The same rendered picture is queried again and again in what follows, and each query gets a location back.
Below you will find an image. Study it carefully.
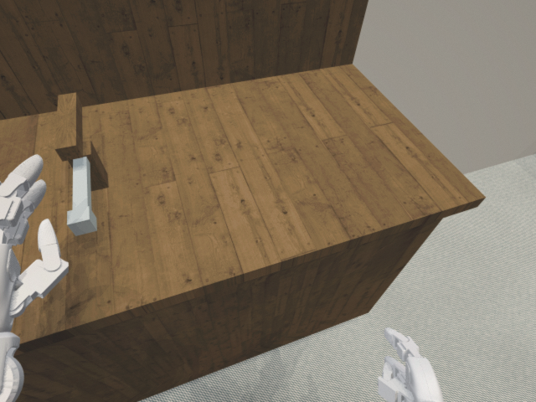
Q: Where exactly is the tap lever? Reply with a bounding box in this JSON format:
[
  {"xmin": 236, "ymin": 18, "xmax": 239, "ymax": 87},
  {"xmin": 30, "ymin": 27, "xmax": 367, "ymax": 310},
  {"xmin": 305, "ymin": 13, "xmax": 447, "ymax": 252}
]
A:
[{"xmin": 67, "ymin": 157, "xmax": 97, "ymax": 236}]

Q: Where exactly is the robot left hand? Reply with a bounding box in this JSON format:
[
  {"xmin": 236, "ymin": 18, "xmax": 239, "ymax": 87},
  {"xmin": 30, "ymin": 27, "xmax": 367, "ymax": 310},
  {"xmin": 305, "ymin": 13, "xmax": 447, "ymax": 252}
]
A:
[{"xmin": 0, "ymin": 154, "xmax": 69, "ymax": 332}]

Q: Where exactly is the counter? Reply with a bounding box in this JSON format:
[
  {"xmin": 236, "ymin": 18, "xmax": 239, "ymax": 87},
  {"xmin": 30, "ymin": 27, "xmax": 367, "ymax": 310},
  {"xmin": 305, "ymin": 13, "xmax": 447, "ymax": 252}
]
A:
[{"xmin": 0, "ymin": 0, "xmax": 486, "ymax": 402}]

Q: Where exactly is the robot left forearm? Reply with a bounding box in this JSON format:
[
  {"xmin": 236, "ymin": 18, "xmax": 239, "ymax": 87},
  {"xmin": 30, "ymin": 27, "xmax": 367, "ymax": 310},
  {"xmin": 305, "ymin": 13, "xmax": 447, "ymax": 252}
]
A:
[{"xmin": 0, "ymin": 332, "xmax": 24, "ymax": 402}]

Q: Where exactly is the robot right hand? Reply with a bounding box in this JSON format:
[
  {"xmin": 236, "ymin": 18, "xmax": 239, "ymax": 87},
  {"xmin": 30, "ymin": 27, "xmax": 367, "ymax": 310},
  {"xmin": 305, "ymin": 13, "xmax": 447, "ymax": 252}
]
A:
[{"xmin": 378, "ymin": 327, "xmax": 444, "ymax": 402}]

